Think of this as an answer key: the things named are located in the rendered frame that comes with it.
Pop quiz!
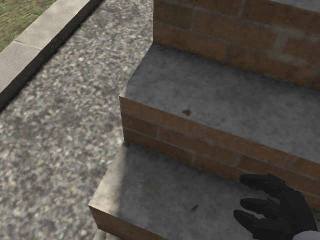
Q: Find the robot right forearm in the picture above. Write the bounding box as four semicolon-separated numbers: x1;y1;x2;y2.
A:
292;230;320;240

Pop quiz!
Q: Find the right robot hand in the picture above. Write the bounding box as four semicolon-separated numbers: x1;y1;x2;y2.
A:
233;173;320;240

